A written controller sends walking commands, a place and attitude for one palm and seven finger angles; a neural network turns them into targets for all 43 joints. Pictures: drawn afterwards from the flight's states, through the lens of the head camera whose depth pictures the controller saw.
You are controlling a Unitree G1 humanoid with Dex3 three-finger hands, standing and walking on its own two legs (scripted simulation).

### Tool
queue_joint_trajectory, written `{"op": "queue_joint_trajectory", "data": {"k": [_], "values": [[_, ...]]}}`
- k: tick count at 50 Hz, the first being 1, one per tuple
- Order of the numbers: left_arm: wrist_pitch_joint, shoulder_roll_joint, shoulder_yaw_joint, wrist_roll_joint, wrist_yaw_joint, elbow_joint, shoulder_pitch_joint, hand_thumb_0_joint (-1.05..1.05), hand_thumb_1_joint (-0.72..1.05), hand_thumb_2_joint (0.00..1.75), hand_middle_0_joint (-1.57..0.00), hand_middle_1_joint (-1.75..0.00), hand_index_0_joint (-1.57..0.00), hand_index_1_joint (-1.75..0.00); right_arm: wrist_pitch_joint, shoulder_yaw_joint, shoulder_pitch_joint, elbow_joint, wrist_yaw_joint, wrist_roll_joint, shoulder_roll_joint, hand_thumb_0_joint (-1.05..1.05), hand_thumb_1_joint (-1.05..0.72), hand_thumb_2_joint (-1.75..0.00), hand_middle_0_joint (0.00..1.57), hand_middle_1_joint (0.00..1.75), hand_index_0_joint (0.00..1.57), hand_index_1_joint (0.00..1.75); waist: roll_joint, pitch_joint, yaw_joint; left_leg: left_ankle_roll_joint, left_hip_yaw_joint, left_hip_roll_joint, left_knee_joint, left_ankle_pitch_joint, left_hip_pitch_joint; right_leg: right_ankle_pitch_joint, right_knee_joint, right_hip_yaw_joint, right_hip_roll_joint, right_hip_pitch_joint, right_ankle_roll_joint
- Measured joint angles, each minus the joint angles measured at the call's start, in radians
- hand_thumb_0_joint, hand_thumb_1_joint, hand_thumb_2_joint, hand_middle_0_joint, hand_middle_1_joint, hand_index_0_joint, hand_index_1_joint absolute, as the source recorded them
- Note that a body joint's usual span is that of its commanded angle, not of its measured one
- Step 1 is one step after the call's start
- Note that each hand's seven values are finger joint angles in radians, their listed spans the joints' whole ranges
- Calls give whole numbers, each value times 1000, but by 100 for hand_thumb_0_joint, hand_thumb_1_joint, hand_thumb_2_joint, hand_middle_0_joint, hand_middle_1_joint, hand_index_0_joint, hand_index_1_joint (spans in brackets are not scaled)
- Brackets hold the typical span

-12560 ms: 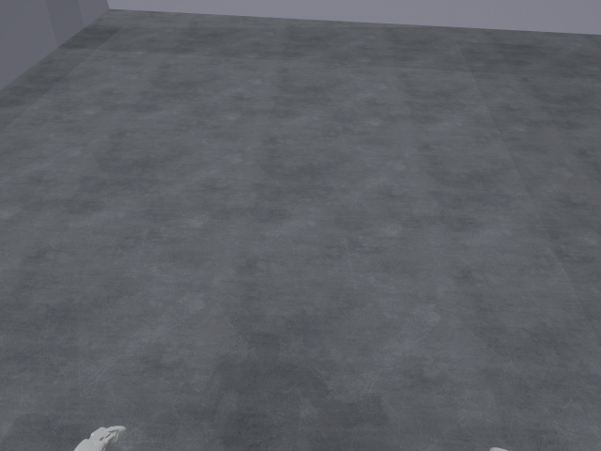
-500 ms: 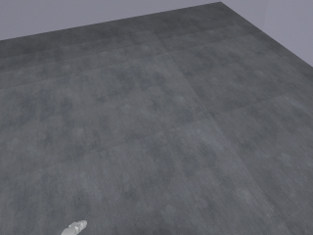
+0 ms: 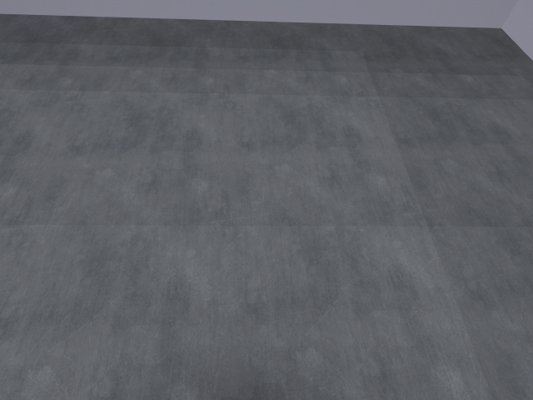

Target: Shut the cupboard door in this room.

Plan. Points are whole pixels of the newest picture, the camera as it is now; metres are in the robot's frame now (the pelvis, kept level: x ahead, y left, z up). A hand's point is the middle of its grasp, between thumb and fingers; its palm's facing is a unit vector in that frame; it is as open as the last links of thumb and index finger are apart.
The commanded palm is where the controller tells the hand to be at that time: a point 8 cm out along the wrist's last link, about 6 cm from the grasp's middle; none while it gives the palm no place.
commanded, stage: turn or walk to find it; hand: left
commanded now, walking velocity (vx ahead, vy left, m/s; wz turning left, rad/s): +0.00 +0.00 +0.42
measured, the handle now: out of the picture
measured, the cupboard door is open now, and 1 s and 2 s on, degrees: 90 90 90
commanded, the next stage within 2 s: none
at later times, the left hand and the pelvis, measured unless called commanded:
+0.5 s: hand out of the picture +0.06 +0.18 -0.13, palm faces +0.17 -0.94 -0.29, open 7.4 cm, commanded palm none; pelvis -0.02 -0.03 +0.00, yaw +10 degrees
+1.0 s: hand out of the picture -0.13 +0.17 -0.17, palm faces +0.47 -0.85 -0.24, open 7.4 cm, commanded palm none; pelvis -0.06 -0.03 +0.00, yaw +25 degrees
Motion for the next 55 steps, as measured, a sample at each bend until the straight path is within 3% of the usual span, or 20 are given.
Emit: {"op": "queue_joint_trajectory", "data": {"k": [3,6,10,14,19,22,23,25,27,30,34,38,43,46,49,50,53,55], "values": [[35,30,8,-4,6,17,1,0,90,90,-20,-30,-21,-30,-17,12,-21,-17,-1,-4,22,1,-91,-89,20,30,20,30,-23,1,15,52,1,-9,22,-34,0,-167,223,107,29,-87,19],[48,39,13,-4,2,29,-14,1,91,90,-20,-30,-20,-30,-22,21,-18,-29,-12,-7,34,1,-91,-89,20,30,20,30,-10,-11,7,59,-25,-7,-29,-9,21,-136,372,155,60,-150,29],[35,39,11,-5,-6,10,-46,1,91,90,-20,-30,-20,-30,-24,30,-9,-29,-15,-5,42,1,-91,-89,20,30,20,30,-1,-15,6,64,-52,-22,-101,43,43,-54,417,195,70,-190,43],[31,28,6,-6,-6,-12,-74,1,91,90,-19,-30,-20,-30,-21,29,11,-27,-12,-5,48,1,-91,-89,20,30,20,30,7,-21,-5,61,-72,-37,-128,68,44,-40,360,213,79,-184,53],[26,2,-4,-11,-4,-37,-109,0,91,90,-19,-30,-20,-30,-9,18,42,-22,-9,-12,43,1,-91,-89,20,30,20,30,33,-20,-36,44,-107,-48,-105,73,16,-69,168,210,108,-116,45],[9,-15,-11,-15,-5,-55,-119,0,90,90,-20,-30,-20,-30,1,9,64,-14,-9,-11,32,1,-91,-89,20,30,20,30,51,-24,-46,23,-129,-57,-61,63,-22,17,-20,197,128,-39,36],[-1,-24,-13,-13,-4,-58,-121,0,90,90,-20,-30,-20,-30,4,3,70,-11,-8,-7,24,1,-91,-89,20,30,20,30,67,-23,-47,13,-141,-55,-31,52,-39,59,-74,184,138,-16,1],[-14,-45,-23,-5,-3,-64,-118,0,90,90,-20,-30,-20,-30,16,-9,79,0,-10,-3,10,1,-91,-89,20,30,20,30,93,-16,-54,10,-152,-61,111,-85,-95,67,-67,154,139,-13,-55],[-17,-59,-27,-4,-1,-70,-102,0,90,90,-20,-30,-21,-30,31,-18,91,10,-7,-7,1,1,-91,-89,20,30,20,30,92,-22,-53,10,-141,-76,314,-149,-165,64,-80,133,120,-2,-75],[-10,-71,-28,-5,2,-64,-77,0,90,90,-20,-30,-21,-30,39,-28,103,22,2,-12,-11,1,-91,-89,20,30,20,30,87,-27,-52,-2,-118,-57,530,-100,-227,90,-134,109,104,25,-77],[-13,-78,-30,-6,4,-49,-54,0,90,90,-20,-30,-21,-30,40,-31,120,33,6,-12,-19,1,-91,-89,20,30,20,30,81,-30,-54,-28,-115,-16,615,-32,-238,112,-178,66,92,42,-83],[-21,-76,-25,-2,8,-39,-33,0,91,90,-20,-30,-21,-30,47,-28,120,49,5,-12,-19,1,-91,-89,20,30,20,30,69,-29,-41,-44,-109,14,555,-51,-198,115,-185,29,79,41,-86],[-21,-59,-20,7,5,-20,-12,0,91,90,-20,-30,-21,-30,45,-15,80,50,0,-5,-11,1,-91,-89,20,30,20,30,47,-17,-14,-44,-65,26,360,-137,-118,110,-163,-9,55,25,-77],[-16,-39,-13,11,3,-6,-3,0,90,90,-20,-30,-21,-30,32,-4,43,34,-2,1,-1,1,-92,-89,20,30,20,30,28,-9,2,-33,-28,21,223,-161,-66,102,-131,-31,36,9,-65],[-5,-15,-3,6,2,10,8,0,90,90,-20,-30,-21,-30,10,3,15,8,-1,4,6,1,-91,-89,20,30,20,30,15,-13,7,-17,6,13,37,-59,8,77,-69,-57,14,-15,-43],[1,-6,1,2,1,12,15,0,90,90,-20,-30,-21,-30,0,5,9,-1,0,3,8,1,-91,-89,20,30,20,30,10,-20,7,14,8,8,-12,-35,25,61,-29,-62,4,-34,-34],[38,25,10,-2,4,29,10,0,90,90,-20,-30,-21,-30,-14,16,-11,-14,-2,-5,36,1,-91,-89,20,30,20,30,-28,-19,17,59,12,-13,11,-43,19,-118,181,58,25,-116,5],[52,30,14,0,0,38,-1,1,90,90,-20,-30,-20,-30,-16,23,-8,-20,-10,-7,45,1,-91,-89,20,30,20,30,-24,-27,13,63,-3,-15,-21,-23,31,-113,303,112,52,-160,17]]}}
